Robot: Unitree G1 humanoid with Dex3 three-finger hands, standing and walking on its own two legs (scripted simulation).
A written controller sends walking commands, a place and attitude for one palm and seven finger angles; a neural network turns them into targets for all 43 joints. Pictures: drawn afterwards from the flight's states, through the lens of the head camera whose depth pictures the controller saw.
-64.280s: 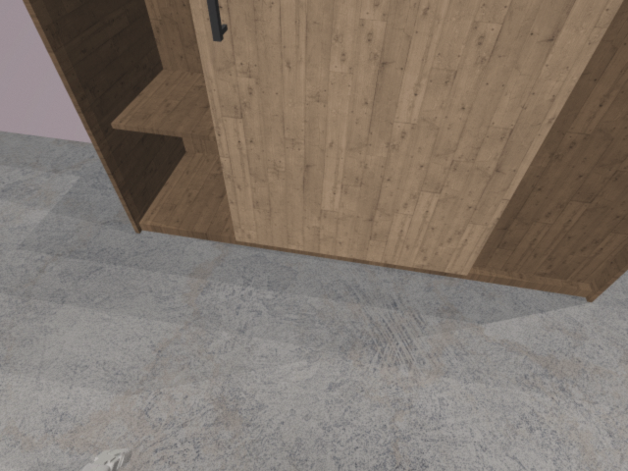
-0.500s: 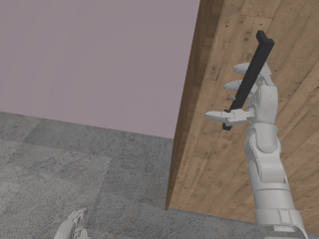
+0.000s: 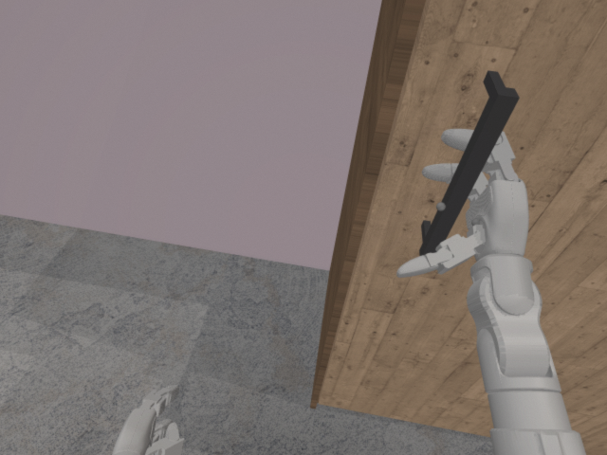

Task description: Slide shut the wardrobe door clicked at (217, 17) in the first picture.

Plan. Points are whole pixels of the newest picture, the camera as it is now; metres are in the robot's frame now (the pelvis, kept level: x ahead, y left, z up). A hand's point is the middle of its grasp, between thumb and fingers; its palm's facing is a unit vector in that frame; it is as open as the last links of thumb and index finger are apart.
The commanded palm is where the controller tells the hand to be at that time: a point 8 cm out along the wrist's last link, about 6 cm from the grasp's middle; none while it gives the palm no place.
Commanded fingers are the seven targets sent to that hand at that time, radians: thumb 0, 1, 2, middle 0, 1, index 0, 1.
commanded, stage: slip the hand off the handle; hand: right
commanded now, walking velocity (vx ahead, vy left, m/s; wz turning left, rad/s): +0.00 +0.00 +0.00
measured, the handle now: (455, 179) +0.39 -0.15 +0.21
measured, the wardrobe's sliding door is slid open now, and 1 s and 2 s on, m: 0.00 0.00 0.00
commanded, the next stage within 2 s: draw the hand back to the body in 1.08 s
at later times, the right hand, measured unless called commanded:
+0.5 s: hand (507, 223) +0.32 -0.19 +0.21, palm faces +0.11 +0.99 -0.11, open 14.7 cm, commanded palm +0.28 -0.24 +0.20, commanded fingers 0.00 0.55 -0.20 0.25 1.15 0.25 1.15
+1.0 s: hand (518, 292) +0.24 -0.17 +0.20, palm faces +0.11 +0.99 -0.11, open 14.7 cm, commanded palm +0.20 -0.22 +0.20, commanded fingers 0.00 0.55 -0.20 0.25 1.15 0.25 1.15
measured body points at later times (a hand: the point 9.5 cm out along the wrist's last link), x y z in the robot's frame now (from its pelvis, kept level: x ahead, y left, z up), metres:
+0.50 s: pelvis -0.01 -0.01 +0.00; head -0.01 +0.01 +0.45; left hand +0.14 +0.23 -0.11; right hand +0.31 -0.24 +0.22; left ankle +0.00 +0.08 -0.74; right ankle -0.01 -0.12 -0.74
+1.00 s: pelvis -0.01 +0.00 +0.00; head -0.03 +0.02 +0.45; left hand +0.20 +0.20 -0.08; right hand +0.23 -0.22 +0.21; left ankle +0.00 +0.08 -0.74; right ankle -0.01 -0.12 -0.74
